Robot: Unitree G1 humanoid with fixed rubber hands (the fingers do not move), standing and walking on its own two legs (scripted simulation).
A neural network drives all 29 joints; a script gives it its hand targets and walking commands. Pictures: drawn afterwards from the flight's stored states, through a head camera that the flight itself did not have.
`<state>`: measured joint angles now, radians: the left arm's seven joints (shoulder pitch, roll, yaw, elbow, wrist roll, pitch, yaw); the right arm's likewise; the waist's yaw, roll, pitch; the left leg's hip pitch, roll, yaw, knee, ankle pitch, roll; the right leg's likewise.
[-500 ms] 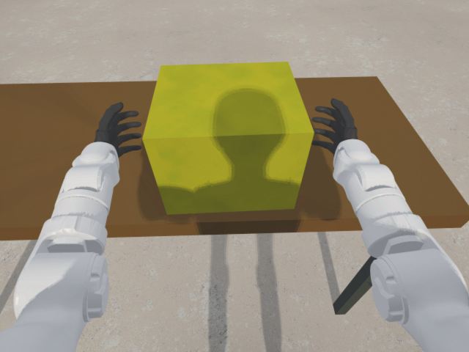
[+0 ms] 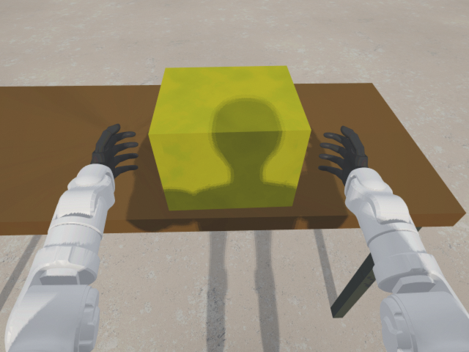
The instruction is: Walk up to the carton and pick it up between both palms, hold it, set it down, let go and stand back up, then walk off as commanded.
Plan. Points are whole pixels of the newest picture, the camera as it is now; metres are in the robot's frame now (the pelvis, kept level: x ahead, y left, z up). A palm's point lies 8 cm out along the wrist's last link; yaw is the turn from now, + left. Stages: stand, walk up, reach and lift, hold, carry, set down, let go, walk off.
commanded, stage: set down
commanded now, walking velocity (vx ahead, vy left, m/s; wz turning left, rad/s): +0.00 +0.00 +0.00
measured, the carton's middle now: (228, 137) +0.52 +0.00 +0.10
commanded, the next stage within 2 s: none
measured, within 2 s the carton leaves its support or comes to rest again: neither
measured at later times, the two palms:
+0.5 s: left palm (105, 194) +0.39 +0.22 +0.09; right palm (356, 192) +0.35 -0.21 +0.10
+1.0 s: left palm (89, 218) +0.34 +0.23 +0.09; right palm (369, 213) +0.30 -0.21 +0.11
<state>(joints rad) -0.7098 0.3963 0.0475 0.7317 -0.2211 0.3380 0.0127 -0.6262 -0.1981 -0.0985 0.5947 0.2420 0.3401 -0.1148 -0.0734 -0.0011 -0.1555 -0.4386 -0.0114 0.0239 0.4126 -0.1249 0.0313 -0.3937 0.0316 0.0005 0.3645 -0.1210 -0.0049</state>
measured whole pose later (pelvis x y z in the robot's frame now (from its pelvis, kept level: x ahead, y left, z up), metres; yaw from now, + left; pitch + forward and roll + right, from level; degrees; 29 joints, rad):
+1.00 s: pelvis +0.00 +0.00 +0.00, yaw +0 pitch +8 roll -1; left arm -0.27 0.40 0.12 0.03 -0.22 0.60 0.00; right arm -0.14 -0.21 -0.06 -0.10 0.28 0.45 -0.14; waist -0.05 -0.04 -0.10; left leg -0.44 -0.01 0.02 0.41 -0.12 0.03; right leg -0.39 0.03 0.00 0.36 -0.12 0.00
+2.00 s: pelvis -0.01 +0.00 +0.00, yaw +0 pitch +5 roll -1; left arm 0.20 0.36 0.03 -0.13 -0.25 0.53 0.00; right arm 0.31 -0.21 -0.07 -0.27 0.28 0.44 -0.02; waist 0.00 0.03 0.03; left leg -0.38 -0.01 0.02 0.41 -0.12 0.03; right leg -0.34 0.03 0.00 0.37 -0.12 -0.01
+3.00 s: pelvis +0.02 +0.00 +0.00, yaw +0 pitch +7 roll -1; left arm 0.34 0.30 -0.04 0.22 -0.23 0.21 0.01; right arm 0.31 -0.21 -0.01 0.32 0.16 -0.04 0.03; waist 0.00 0.00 -0.02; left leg -0.37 -0.01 0.02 0.41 -0.17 0.03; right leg -0.32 0.03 0.00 0.35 -0.16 -0.01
